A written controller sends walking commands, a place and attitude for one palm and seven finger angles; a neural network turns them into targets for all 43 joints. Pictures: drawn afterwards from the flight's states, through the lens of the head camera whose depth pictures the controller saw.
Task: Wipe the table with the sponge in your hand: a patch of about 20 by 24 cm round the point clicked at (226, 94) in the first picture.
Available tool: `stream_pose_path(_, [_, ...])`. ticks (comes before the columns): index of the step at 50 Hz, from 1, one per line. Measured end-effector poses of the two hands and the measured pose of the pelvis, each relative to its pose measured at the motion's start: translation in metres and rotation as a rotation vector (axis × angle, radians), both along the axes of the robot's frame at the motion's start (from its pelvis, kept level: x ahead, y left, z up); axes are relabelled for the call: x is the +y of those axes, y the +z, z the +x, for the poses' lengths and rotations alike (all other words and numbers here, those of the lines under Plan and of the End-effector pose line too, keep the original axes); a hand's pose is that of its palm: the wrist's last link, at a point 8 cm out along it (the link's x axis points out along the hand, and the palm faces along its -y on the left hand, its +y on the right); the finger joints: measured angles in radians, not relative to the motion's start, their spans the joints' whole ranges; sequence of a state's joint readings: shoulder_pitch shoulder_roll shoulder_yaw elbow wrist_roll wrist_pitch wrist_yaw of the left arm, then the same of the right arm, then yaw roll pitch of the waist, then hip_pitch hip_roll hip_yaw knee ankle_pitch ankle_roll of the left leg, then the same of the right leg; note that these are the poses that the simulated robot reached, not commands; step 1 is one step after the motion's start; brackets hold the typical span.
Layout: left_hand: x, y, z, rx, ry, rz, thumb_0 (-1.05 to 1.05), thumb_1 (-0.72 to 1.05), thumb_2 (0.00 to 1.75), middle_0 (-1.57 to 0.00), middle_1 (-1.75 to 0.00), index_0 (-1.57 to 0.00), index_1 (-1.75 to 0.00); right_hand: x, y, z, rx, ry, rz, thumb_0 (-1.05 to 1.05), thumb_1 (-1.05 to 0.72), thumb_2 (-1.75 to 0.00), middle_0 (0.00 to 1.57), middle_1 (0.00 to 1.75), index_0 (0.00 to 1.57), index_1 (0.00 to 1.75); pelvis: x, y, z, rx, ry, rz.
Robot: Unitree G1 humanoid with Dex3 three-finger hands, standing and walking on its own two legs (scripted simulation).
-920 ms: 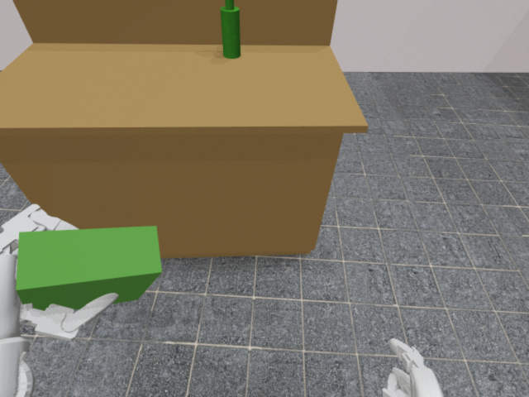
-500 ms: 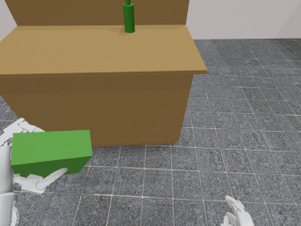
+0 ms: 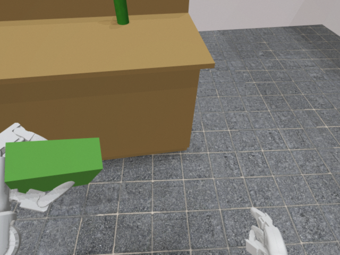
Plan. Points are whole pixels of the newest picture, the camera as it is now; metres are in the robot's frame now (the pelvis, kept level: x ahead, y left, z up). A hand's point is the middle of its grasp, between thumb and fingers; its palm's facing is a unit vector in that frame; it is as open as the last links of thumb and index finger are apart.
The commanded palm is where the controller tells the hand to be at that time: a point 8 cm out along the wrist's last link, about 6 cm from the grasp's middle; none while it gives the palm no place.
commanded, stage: turn to face it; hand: left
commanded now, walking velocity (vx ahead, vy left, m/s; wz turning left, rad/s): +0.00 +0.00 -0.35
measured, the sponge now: (69, 166) +0.23 +0.20 +0.15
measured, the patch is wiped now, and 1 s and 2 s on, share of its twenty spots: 0.00 0.00 0.00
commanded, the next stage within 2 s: take the last steps up to it in 0.46 s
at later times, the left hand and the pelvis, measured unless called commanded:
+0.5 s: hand (77, 163) +0.23 +0.18 +0.17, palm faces +0.30 -0.87 -0.39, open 9.6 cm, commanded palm +0.18 +0.24 +0.19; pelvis -0.02 -0.01 +0.00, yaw -7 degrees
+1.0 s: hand (94, 151) +0.25 +0.16 +0.17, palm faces +0.23 -0.88 -0.41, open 9.6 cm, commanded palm +0.19 +0.23 +0.19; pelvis -0.01 -0.02 +0.00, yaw -9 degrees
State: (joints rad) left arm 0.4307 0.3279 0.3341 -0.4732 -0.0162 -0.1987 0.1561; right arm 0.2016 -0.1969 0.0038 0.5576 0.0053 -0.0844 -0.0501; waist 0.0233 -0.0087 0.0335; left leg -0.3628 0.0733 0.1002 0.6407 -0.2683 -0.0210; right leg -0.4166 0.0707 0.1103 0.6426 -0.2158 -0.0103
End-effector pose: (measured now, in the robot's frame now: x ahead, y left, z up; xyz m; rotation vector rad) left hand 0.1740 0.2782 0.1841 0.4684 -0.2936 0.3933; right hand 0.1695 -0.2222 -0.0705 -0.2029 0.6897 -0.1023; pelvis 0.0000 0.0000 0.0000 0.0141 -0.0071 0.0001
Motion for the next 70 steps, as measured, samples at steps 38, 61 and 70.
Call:
stream_pose_path(38, [-0.034, 0.014, 0.012, 0.009, -0.206, 0.065, 0.00, -0.45, 0.98, -0.81, -1.32, -0.80, -1.32, -0.043, 0.009, -0.110, 0.068, -0.256, -0.036, 0.01, -0.90, -0.90, 0.20, 0.30, 0.20, 0.30, -0.003, 0.014, -0.024, 0.020, -0.178, -0.014])
stream_pose_path(61, [-0.054, 0.027, 0.055, 0.010, -0.242, 0.131, 0.00, -0.45, 0.98, -0.81, -1.32, -0.80, -1.32, -0.062, -0.002, -0.076, 0.152, -0.255, -0.032, 0.01, -0.90, -0.90, 0.20, 0.30, 0.20, 0.30, -0.014, 0.019, 0.016, -0.011, -0.168, 0.024])
stream_pose_path(70, [-0.012, 0.008, 0.105, -0.055, -0.161, 0.036, 0.00, -0.45, 0.98, -0.81, -1.32, -0.80, -1.33, -0.025, -0.004, -0.010, 0.055, -0.251, -0.034, 0.01, -0.90, -0.90, 0.20, 0.30, 0.20, 0.30, 0.015, 0.003, 0.059, -0.026, -0.166, 0.021])
